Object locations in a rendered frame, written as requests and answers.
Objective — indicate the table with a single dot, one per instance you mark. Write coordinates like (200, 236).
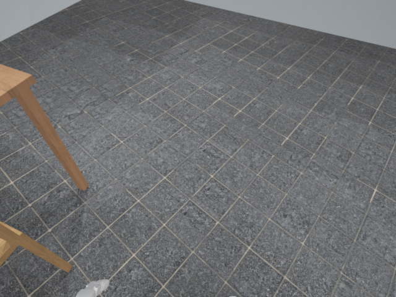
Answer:
(15, 83)

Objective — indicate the left robot hand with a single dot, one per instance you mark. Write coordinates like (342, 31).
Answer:
(94, 288)

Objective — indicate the chair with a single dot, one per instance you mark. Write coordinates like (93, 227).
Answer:
(10, 238)

